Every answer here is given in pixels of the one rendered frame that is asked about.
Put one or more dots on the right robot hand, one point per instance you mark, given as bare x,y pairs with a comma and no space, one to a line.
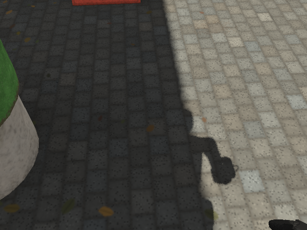
286,224

